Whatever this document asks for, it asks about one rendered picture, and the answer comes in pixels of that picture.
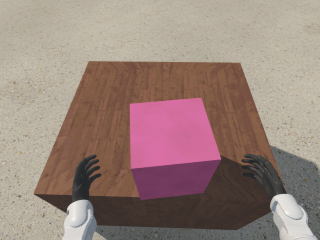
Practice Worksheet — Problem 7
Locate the carton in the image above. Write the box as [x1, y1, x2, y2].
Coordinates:
[129, 97, 221, 200]

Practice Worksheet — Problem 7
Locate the pedestal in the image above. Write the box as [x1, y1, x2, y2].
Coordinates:
[33, 61, 287, 230]

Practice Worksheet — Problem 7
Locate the right robot hand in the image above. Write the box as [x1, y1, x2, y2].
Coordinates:
[241, 154, 287, 200]

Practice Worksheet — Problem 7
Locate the robot left forearm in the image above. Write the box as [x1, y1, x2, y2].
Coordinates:
[62, 199, 97, 240]

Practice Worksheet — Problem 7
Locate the left robot hand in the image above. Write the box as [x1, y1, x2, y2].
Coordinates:
[72, 154, 102, 203]

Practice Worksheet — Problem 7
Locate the robot right forearm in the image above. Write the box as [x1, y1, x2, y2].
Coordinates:
[270, 194, 318, 240]

